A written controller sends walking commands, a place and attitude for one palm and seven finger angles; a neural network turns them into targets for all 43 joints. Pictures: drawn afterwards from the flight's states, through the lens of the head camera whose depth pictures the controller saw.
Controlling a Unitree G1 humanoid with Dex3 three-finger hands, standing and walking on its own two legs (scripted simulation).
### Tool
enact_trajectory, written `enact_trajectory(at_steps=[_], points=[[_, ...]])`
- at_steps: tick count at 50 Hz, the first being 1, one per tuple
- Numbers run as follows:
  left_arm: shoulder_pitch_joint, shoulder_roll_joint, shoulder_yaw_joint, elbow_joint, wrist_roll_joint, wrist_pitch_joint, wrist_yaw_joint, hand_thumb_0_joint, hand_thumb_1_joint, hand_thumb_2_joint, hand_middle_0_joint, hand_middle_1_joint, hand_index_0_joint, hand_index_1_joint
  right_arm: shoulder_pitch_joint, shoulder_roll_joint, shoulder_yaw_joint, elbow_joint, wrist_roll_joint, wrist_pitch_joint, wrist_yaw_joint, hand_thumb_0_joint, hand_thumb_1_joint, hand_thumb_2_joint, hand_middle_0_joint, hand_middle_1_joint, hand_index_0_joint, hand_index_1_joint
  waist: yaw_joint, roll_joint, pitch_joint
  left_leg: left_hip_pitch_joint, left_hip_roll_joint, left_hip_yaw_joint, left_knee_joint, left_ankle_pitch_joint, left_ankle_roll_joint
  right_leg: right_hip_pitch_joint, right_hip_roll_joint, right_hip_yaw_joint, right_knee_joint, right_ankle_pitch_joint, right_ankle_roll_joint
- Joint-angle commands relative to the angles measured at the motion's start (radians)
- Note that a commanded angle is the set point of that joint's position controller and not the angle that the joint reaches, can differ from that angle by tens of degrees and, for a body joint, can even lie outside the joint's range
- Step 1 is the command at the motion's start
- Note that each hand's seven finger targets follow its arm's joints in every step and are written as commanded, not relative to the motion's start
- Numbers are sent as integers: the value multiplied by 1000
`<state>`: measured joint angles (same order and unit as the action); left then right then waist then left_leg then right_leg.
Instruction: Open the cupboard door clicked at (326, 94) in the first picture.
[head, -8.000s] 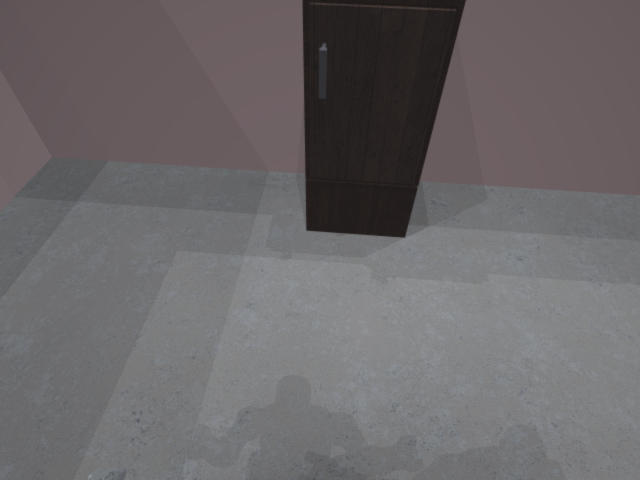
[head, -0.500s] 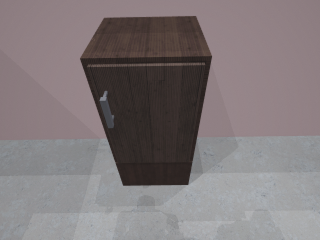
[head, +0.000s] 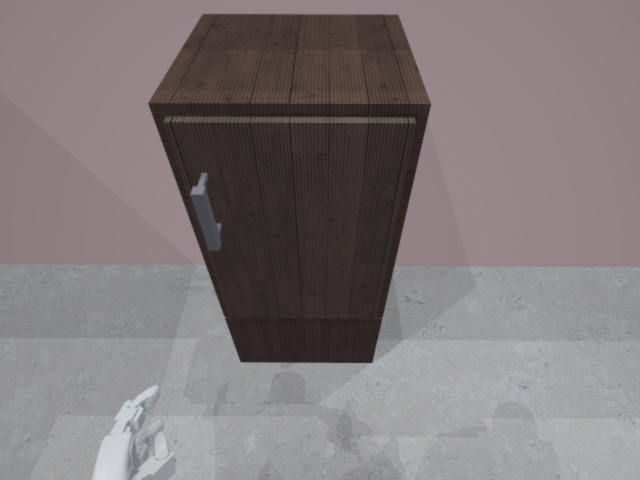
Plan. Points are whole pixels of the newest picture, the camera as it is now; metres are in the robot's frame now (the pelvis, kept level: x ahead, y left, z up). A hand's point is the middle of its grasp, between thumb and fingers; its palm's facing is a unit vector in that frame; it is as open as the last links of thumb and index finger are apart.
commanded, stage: raise the hand with hooked fingers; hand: left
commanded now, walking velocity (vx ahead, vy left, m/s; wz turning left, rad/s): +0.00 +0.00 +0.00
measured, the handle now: (209, 212) +0.56 +0.23 -0.02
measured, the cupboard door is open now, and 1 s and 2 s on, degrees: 0 0 0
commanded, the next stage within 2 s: move the hooked fingers beside the handle in 1.94 s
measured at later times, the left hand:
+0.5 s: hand (170, 449) +0.17 +0.19 -0.04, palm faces +0.01 -1.00 -0.07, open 10.0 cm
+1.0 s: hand (139, 405) +0.22 +0.24 -0.03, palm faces +0.03 -1.00 -0.05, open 12.9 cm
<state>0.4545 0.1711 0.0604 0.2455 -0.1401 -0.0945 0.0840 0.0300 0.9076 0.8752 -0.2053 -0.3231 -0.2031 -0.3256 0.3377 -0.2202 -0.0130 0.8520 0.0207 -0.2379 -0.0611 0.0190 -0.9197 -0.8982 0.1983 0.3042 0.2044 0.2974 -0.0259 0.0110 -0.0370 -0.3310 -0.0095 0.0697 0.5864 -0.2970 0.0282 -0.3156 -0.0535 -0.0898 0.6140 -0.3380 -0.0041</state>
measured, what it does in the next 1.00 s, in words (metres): lowers itself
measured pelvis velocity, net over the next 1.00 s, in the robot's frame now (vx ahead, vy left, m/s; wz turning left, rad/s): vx -0.03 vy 0.00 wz -0.01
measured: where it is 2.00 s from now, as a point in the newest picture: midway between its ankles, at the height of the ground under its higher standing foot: outside the picture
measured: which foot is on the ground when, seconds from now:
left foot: down 0.00-1.00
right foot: down 0.00-1.00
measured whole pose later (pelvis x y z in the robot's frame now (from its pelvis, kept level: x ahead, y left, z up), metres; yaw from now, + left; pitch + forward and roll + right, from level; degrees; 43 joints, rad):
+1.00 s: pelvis -0.03 +0.00 -0.07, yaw +0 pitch +15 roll -3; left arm 0.20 0.32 0.34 0.24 -0.35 -0.43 -0.40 0.00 -0.25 0.40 -0.29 -1.04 -0.28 -1.04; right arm 0.26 -0.28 0.00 0.57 0.03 -0.24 -0.06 0.01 -0.90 -0.90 0.20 0.30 0.20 0.30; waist -0.02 0.01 -0.12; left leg -0.89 0.04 0.02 1.11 -0.48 0.03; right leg -0.83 -0.03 -0.12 1.06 -0.49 -0.02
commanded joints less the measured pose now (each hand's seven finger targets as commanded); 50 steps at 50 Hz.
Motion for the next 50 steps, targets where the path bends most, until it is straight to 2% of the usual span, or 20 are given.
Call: enact_trajectory(at_steps=[1,2,3,5,6,8,10,11,13,15,18,22,25,27,33,36,39,42,46,50], points=[[165,-32,62,-32,-56,-284,-150,0,690,810,-215,-435,-215,-435,-167,-136,-77,-275,-14,-95,26,0,-900,-900,200,300,200,300,58,-216,-29,-199,8,-77,122,81,-36,-280,64,-45,102,8,-24],[188,-31,80,-36,-75,-368,-213,0,667,800,-217,-450,-217,-450,-186,-136,-89,-305,-20,-96,40,0,-900,-900,200,300,200,300,81,-240,-64,-270,1,-67,189,82,-38,-306,64,-30,169,33,-26],[221,-9,116,-36,-95,-451,-279,0,643,790,-218,-465,-218,-465,-201,-135,-99,-327,-21,-94,52,0,-900,-900,200,300,200,300,98,-216,-109,-325,-5,-57,249,89,-42,-316,62,-13,230,70,-31],[161,86,187,-41,-110,-590,-413,0,597,770,-222,-495,-222,-495,-205,-144,-111,-367,-15,-91,76,0,-900,-900,200,300,200,300,100,-95,-149,-425,-14,-55,368,96,-45,-363,51,41,341,131,-44],[142,125,223,-85,-125,-605,-444,0,573,760,-223,-510,-223,-510,-227,-150,-114,-410,-16,-86,78,0,-900,-900,200,300,200,300,115,-57,-220,-453,-20,-39,402,88,-37,-357,44,65,369,126,-42],[103,135,242,-173,-163,-554,-474,0,527,740,-227,-540,-227,-540,-247,-152,-109,-479,-6,-66,71,0,-900,-900,200,300,200,300,119,5,-287,-452,-21,-34,410,47,-28,-379,55,64,391,69,-38],[-8,176,271,-309,-211,-497,-471,0,480,720,-230,-570,-230,-570,-233,-151,-103,-511,-2,-46,50,0,-900,-900,200,300,200,300,89,11,-322,-490,-21,-38,469,38,-17,-366,52,134,371,51,-24],[-53,196,287,-377,-210,-483,-458,0,457,710,-232,-585,-232,-585,-213,-146,-102,-512,1,-36,43,0,-900,-900,200,300,200,300,76,29,-346,-487,-10,-44,475,26,-14,-369,53,134,363,23,-20],[-107,200,285,-488,-200,-490,-432,0,410,690,-235,-615,-235,-615,-175,-129,-95,-491,-1,-29,28,0,-900,-900,200,300,200,300,42,57,-355,-474,9,-61,515,69,-5,-364,51,154,357,107,-11],[-193,214,257,-562,-193,-508,-434,0,363,670,-238,-645,-238,-645,-154,-129,-83,-469,-7,-27,13,0,-900,-900,200,300,200,300,-4,40,-356,-495,21,-76,557,74,3,-380,51,177,360,144,0],[-234,210,233,-475,-191,-492,-473,0,293,640,-243,-690,-243,-690,-155,-134,-69,-416,-2,-40,-3,0,-900,-900,200,300,200,300,-31,67,-297,-523,32,-87,572,28,4,-447,57,165,340,55,-4],[-226,258,281,-344,-222,-398,-537,0,200,600,-250,-750,-250,-750,-177,-150,-52,-406,14,-50,-14,0,-900,-900,200,300,200,300,-1,48,-325,-547,27,-94,548,-12,4,-414,51,172,304,-66,-4],[-154,286,348,-288,-252,-324,-535,0,130,570,-255,-795,-255,-795,-194,-140,-50,-424,18,-50,-14,0,-900,-900,200,300,200,300,47,7,-375,-538,23,-97,510,16,3,-328,40,179,283,-51,5],[-150,306,385,-288,-256,-313,-513,0,83,550,-258,-825,-258,-825,-187,-133,-47,-426,18,-43,-9,0,-900,-900,200,300,200,300,57,-15,-376,-542,20,-93,482,17,1,-295,28,178,267,-49,14],[-202,278,360,-232,-237,-389,-458,0,-57,490,-268,-915,-268,-915,-159,-143,-49,-412,13,-52,-6,0,-900,-900,200,300,200,300,35,-52,-278,-542,18,-88,436,-46,1,-376,35,150,245,-189,6],[-258,293,345,-210,-233,-419,-470,0,-127,460,-273,-960,-273,-960,-140,-164,-49,-415,17,-55,-11,0,-900,-900,200,300,200,300,25,-24,-250,-524,16,-84,416,-100,4,-422,40,145,231,-276,-3],[-285,320,360,-207,-233,-430,-481,0,-197,430,-278,-1005,-278,-1005,-118,-175,-48,-417,18,-59,-16,0,-900,-900,200,300,200,300,27,-3,-271,-484,16,-88,386,-95,6,-411,45,120,241,-242,-9],[-310,323,356,-235,-232,-429,-482,0,-267,400,-283,-1050,-283,-1050,-106,-183,-45,-418,17,-61,-13,0,-900,-900,200,300,200,300,32,77,-303,-408,17,-98,349,-53,3,-411,61,66,282,-126,-19],[-327,332,368,-212,-231,-408,-474,0,-360,360,-290,-1110,-290,-1110,-95,-192,-44,-419,13,-51,-8,0,-900,-900,200,300,200,300,25,58,-306,-368,20,-113,328,-15,-2,-412,73,31,298,-57,-20],[-381,352,370,-200,-226,-383,-482,0,-453,320,-297,-1170,-297,-1170,-86,-200,-37,-429,12,-40,-6,0,-900,-900,200,300,200,300,20,96,-296,-335,23,-122,314,16,-8,-414,79,18,300,-18,-26]])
